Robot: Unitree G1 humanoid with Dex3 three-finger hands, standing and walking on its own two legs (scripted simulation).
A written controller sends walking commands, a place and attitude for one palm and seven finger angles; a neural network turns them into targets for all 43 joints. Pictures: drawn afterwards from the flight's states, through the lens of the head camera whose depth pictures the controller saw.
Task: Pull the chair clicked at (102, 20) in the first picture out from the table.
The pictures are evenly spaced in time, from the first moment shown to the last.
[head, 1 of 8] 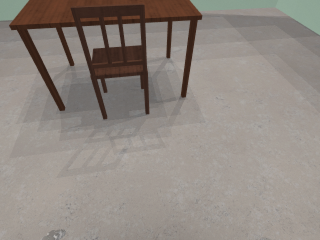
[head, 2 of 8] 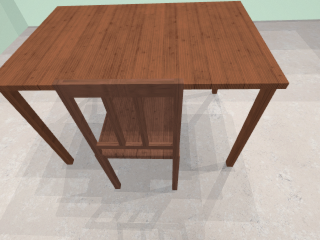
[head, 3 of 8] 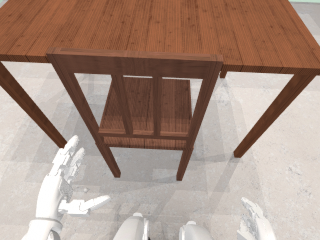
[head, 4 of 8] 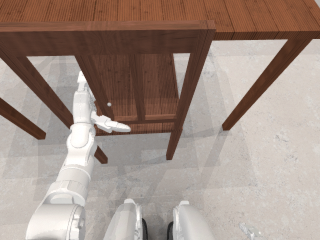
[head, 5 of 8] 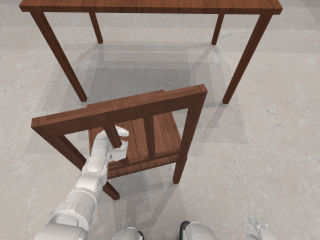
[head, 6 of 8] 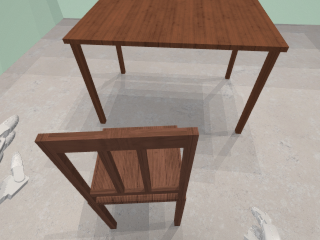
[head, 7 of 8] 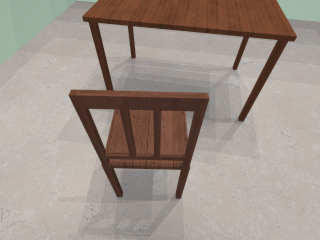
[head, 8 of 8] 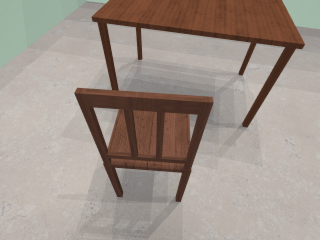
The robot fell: no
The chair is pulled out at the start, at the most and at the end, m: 0.00 0.58 0.58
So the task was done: yes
